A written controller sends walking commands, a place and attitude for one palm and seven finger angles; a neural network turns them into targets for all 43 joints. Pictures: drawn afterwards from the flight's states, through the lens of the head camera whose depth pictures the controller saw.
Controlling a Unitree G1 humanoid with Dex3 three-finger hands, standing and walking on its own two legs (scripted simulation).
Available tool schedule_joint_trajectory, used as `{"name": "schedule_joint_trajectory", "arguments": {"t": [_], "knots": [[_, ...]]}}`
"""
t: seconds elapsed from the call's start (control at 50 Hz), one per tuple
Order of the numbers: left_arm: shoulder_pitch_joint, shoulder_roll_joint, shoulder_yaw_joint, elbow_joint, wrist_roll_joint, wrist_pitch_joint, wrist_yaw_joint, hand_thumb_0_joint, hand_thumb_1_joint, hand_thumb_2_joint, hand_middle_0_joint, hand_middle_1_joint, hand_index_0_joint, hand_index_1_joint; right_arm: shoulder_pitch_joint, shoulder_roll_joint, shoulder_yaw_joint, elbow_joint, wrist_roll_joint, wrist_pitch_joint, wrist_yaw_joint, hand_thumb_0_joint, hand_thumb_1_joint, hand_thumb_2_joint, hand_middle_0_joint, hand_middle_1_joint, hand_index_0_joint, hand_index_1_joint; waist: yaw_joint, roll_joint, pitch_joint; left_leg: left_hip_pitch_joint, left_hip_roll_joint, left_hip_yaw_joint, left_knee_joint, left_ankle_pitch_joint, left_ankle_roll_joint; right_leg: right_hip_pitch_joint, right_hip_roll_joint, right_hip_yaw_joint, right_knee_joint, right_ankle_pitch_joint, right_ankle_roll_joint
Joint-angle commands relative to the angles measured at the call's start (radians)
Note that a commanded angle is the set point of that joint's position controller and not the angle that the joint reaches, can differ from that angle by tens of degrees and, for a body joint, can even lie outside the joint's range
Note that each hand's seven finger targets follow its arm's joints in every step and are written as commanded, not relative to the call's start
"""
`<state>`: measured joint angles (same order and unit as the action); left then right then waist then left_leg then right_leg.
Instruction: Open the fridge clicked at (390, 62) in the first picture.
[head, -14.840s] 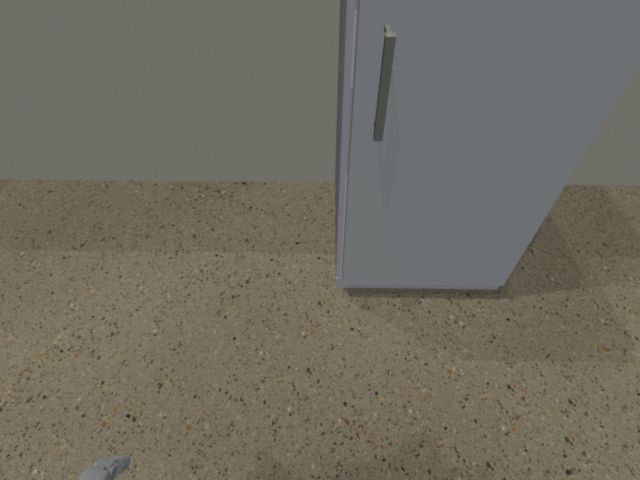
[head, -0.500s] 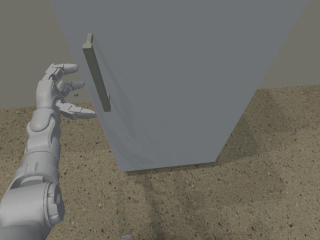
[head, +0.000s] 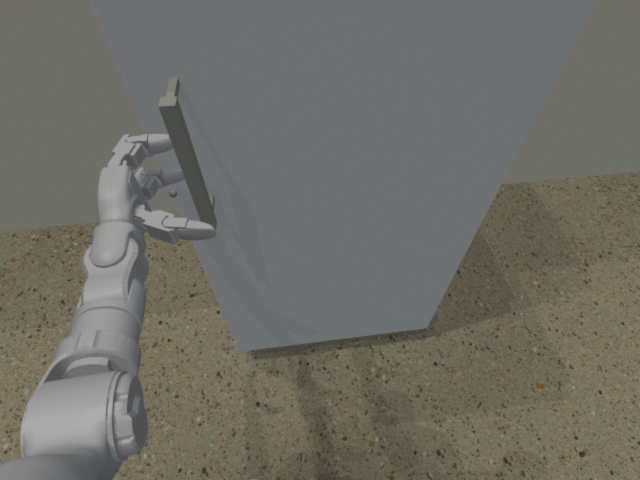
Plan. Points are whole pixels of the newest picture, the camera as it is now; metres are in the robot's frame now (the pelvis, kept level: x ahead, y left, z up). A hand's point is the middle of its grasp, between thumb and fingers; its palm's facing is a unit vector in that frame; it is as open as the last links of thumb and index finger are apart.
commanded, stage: feel for the door with the fingertips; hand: left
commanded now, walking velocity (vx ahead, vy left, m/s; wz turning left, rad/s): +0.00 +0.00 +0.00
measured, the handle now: (193, 162) +0.51 +0.17 +0.11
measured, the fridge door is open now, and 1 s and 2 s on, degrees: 0 0 0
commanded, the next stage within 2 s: slide the fingers in behind the handle in 0.46 s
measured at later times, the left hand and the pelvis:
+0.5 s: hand (179, 180) +0.47 +0.18 +0.12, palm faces +0.11 -0.99 -0.02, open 13.9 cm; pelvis -0.01 +0.00 -0.01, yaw +0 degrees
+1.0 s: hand (178, 188) +0.46 +0.18 +0.12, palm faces +0.11 -0.99 -0.01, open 14.0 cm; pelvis +0.00 +0.01 +0.00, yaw +0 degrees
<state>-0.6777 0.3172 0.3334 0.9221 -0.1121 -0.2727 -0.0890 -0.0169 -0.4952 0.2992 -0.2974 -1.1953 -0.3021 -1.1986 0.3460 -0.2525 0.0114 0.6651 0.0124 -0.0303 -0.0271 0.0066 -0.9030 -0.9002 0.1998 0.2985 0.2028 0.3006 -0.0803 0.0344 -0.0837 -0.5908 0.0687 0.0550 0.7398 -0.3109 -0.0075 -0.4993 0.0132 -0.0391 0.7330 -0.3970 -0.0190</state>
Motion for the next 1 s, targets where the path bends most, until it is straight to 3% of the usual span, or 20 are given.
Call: {"name": "schedule_joint_trajectory", "arguments": {"t": [0.0, 0.08, 0.14, 0.16, 0.22, 0.24, 0.26, 0.28, 0.36, 0.4, 0.42, 0.5, 0.56, 0.64, 0.7, 0.74, 0.78, 0.82, 0.86, 0.98], "knots": [[-0.475, 0.233, 0.008, -0.178, -0.021, -0.074, -0.022, 0.000, -0.500, 0.300, -0.300, -1.200, -0.300, -1.200, 0.049, -0.149, -0.047, -0.080, 0.004, -0.037, -0.019, 0.000, -0.900, -0.900, 0.200, 0.300, 0.200, 0.300, -0.006, -0.024, -0.301, 0.232, -0.057, -0.030, -0.054, 0.188, 0.046, 0.057, 0.019, 0.037, -0.110, 0.392, 0.009], [-0.523, 0.216, -0.007, -0.142, -0.028, -0.077, -0.038, 0.000, -0.500, 0.300, -0.300, -1.200, -0.300, -1.200, 0.060, -0.152, -0.048, -0.071, 0.003, -0.039, -0.020, 0.000, -0.900, -0.900, 0.200, 0.300, 0.200, 0.300, -0.016, -0.004, -0.319, 0.252, -0.057, -0.037, -0.047, 0.174, 0.046, 0.020, 0.019, 0.034, -0.110, 0.356, 0.008], [-0.560, 0.242, 0.005, -0.112, -0.029, -0.083, -0.040, 0.000, -0.500, 0.300, -0.300, -1.200, -0.300, -1.200, 0.071, -0.158, -0.046, -0.068, 0.002, -0.038, -0.021, 0.000, -0.900, -0.900, 0.200, 0.300, 0.200, 0.300, -0.021, -0.031, -0.309, 0.229, -0.057, -0.044, -0.044, 0.165, 0.049, 0.016, 0.020, 0.034, -0.108, 0.343, 0.009], [-0.575, 0.233, -0.008, -0.119, -0.023, -0.088, -0.040, 0.000, -0.500, 0.300, -0.300, -1.200, -0.300, -1.200, 0.068, -0.156, -0.047, -0.066, 0.002, -0.039, -0.019, 0.000, -0.900, -0.900, 0.200, 0.300, 0.200, 0.300, -0.024, 0.014, -0.332, 0.249, -0.057, -0.047, -0.041, 0.174, 0.045, 0.003, 0.018, 0.034, -0.103, 0.342, 0.007], [-0.578, 0.216, -0.011, -0.110, -0.018, -0.100, -0.026, 0.000, -0.500, 0.300, -0.300, -1.200, -0.300, -1.200, 0.077, -0.157, -0.051, -0.064, 0.000, -0.039, -0.012, 0.000, -0.900, -0.900, 0.200, 0.300, 0.200, 0.300, -0.020, 0.034, -0.353, 0.283, -0.053, -0.057, -0.035, 0.186, 0.039, -0.030, 0.024, 0.023, -0.094, 0.317, 0.003], [-0.601, 0.220, -0.014, -0.094, -0.013, -0.103, -0.021, 0.000, -0.500, 0.300, -0.300, -1.200, -0.300, -1.200, 0.085, -0.159, -0.049, -0.058, -0.003, -0.038, -0.012, 0.000, -0.900, -0.900, 0.200, 0.300, 0.200, 0.300, -0.033, 0.005, -0.343, 0.273, -0.051, -0.062, -0.033, 0.183, 0.042, -0.034, 0.026, 0.020, -0.092, 0.313, 0.004], [-0.599, 0.239, 0.006, -0.072, -0.014, -0.099, -0.015, 0.000, -0.500, 0.300, -0.300, -1.200, -0.300, -1.200, 0.088, -0.162, -0.050, -0.057, -0.004, -0.036, -0.012, 0.000, -0.900, -0.900, 0.200, 0.300, 0.200, 0.300, -0.028, -0.017, -0.338, 0.248, -0.053, -0.061, -0.032, 0.173, 0.043, -0.028, 0.025, 0.024, -0.093, 0.313, 0.006], [-0.617, 0.266, 0.020, -0.070, -0.006, -0.101, -0.010, 0.000, -0.500, 0.300, -0.300, -1.200, -0.300, -1.200, 0.088, -0.164, -0.050, -0.054, -0.004, -0.033, -0.012, 0.000, -0.900, -0.900, 0.200, 0.300, 0.200, 0.300, -0.030, -0.017, -0.333, 0.234, -0.052, -0.060, -0.032, 0.168, 0.044, -0.025, 0.023, 0.026, -0.091, 0.316, 0.007], [-0.634, 0.274, 0.021, -0.081, 0.013, -0.110, 0.006, 0.000, -0.500, 0.300, -0.300, -1.200, -0.300, -1.200, 0.095, -0.161, -0.049, -0.060, -0.009, -0.026, -0.008, 0.000, -0.900, -0.900, 0.200, 0.300, 0.200, 0.300, -0.030, 0.037, -0.367, 0.258, -0.051, -0.060, -0.025, 0.195, 0.041, -0.036, 0.025, 0.023, -0.078, 0.323, 0.005], [-0.639, 0.282, 0.027, -0.051, 0.018, -0.109, 0.010, 0.000, -0.500, 0.300, -0.300, -1.200, -0.300, -1.200, 0.103, -0.165, -0.049, -0.059, -0.010, -0.022, -0.007, 0.000, -0.900, -0.900, 0.200, 0.300, 0.200, 0.300, -0.036, -0.001, -0.353, 0.237, -0.050, -0.062, -0.026, 0.174, 0.042, -0.040, 0.028, 0.022, -0.079, 0.308, 0.006], [-0.645, 0.296, 0.040, -0.052, 0.021, -0.112, 0.014, 0.000, -0.500, 0.300, -0.300, -1.200, -0.300, -1.200, 0.106, -0.166, -0.049, -0.059, -0.011, -0.022, -0.007, 0.000, -0.900, -0.900, 0.200, 0.300, 0.200, 0.300, -0.028, 0.021, -0.357, 0.239, -0.050, -0.062, -0.025, 0.178, 0.041, -0.041, 0.028, 0.024, -0.077, 0.307, 0.004], [-0.668, 0.319, 0.054, -0.027, 0.020, -0.106, 0.008, 0.000, -0.500, 0.300, -0.300, -1.200, -0.300, -1.200, 0.121, -0.170, -0.050, -0.055, -0.013, -0.015, -0.010, 0.000, -0.900, -0.900, 0.200, 0.300, 0.200, 0.300, -0.045, -0.016, -0.358, 0.212, -0.050, -0.057, -0.019, 0.175, 0.046, -0.031, 0.029, 0.029, -0.080, 0.322, 0.010], [-0.646, 0.301, 0.048, -0.035, 0.016, -0.109, 0.002, 0.000, -0.500, 0.300, -0.300, -1.200, -0.300, -1.200, 0.127, -0.167, -0.052, -0.056, -0.012, -0.014, -0.008, 0.000, -0.900, -0.900, 0.200, 0.300, 0.200, 0.300, -0.035, 0.025, -0.381, 0.240, -0.049, -0.062, -0.017, 0.196, 0.041, -0.039, 0.031, 0.022, -0.073, 0.320, 0.005], [-0.580, 0.304, 0.066, -0.051, 0.003, -0.111, -0.004, 0.000, -0.500, 0.300, -0.300, -1.200, -0.300, -1.200, 0.127, -0.168, -0.051, -0.070, -0.012, -0.011, -0.005, 0.000, -0.900, -0.900, 0.200, 0.300, 0.200, 0.300, -0.018, -0.014, -0.379, 0.224, -0.051, -0.055, -0.019, 0.202, 0.046, -0.002, 0.036, 0.023, -0.077, 0.340, 0.004], [-0.578, 0.292, 0.046, -0.083, 0.010, -0.110, -0.007, 0.000, -0.500, 0.300, -0.300, -1.200, -0.300, -1.200, 0.117, -0.162, -0.053, -0.074, -0.007, -0.008, -0.003, 0.000, -0.900, -0.900, 0.200, 0.300, 0.200, 0.300, -0.018, 0.035, -0.366, 0.228, -0.052, -0.047, -0.022, 0.189, 0.045, -0.011, 0.033, 0.028, -0.081, 0.335, 0.005], [-0.554, 0.303, 0.061, -0.113, 0.006, -0.117, -0.007, 0.000, -0.500, 0.300, -0.300, -1.200, -0.300, -1.200, 0.119, -0.163, -0.056, -0.081, -0.008, -0.009, -0.004, 0.000, -0.900, -0.900, 0.200, 0.300, 0.200, 0.300, -0.009, 0.012, -0.385, 0.244, -0.051, -0.049, -0.019, 0.220, 0.046, 0.009, 0.036, 0.024, -0.076, 0.361, 0.003], [-0.551, 0.267, 0.033, -0.119, -0.001, -0.110, -0.010, 0.000, -0.500, 0.300, -0.300, -1.200, -0.300, -1.200, 0.110, -0.160, -0.053, -0.078, -0.005, -0.009, -0.004, 0.000, -0.900, -0.900, 0.200, 0.300, 0.200, 0.300, -0.015, 0.036, -0.369, 0.252, -0.050, -0.050, -0.024, 0.208, 0.043, -0.007, 0.035, 0.022, -0.080, 0.348, 0.002], [-0.545, 0.255, 0.025, -0.114, -0.009, -0.101, -0.010, 0.000, -0.500, 0.300, -0.300, -1.200, -0.300, -1.200, 0.106, -0.162, -0.056, -0.077, -0.001, -0.010, -0.005, 0.000, -0.900, -0.900, 0.200, 0.300, 0.200, 0.300, -0.021, -0.008, -0.343, 0.243, -0.048, -0.051, -0.032, 0.185, 0.045, -0.010, 0.036, 0.020, -0.091, 0.329, 0.005], [-0.548, 0.210, -0.011, -0.169, -0.011, -0.107, -0.009, 0.000, -0.500, 0.300, -0.300, -1.200, -0.300, -1.200, 0.096, -0.156, -0.057, -0.081, -0.001, -0.015, -0.005, 0.000, -0.900, -0.900, 0.200, 0.300, 0.200, 0.300, -0.017, 0.051, -0.381, 0.292, -0.048, -0.054, -0.032, 0.217, 0.040, -0.015, 0.035, 0.018, -0.086, 0.340, 0.002], [-0.526, 0.194, -0.013, -0.155, -0.014, -0.087, 0.020, 0.000, -0.500, 0.300, -0.300, -1.200, -0.300, -1.200, 0.079, -0.155, -0.055, -0.071, 0.000, -0.021, -0.005, 0.000, -0.900, -0.900, 0.200, 0.300, 0.200, 0.300, -0.015, -0.008, -0.327, 0.266, -0.049, -0.053, -0.042, 0.186, 0.041, -0.014, 0.033, 0.015, -0.099, 0.324, 0.005]]}}
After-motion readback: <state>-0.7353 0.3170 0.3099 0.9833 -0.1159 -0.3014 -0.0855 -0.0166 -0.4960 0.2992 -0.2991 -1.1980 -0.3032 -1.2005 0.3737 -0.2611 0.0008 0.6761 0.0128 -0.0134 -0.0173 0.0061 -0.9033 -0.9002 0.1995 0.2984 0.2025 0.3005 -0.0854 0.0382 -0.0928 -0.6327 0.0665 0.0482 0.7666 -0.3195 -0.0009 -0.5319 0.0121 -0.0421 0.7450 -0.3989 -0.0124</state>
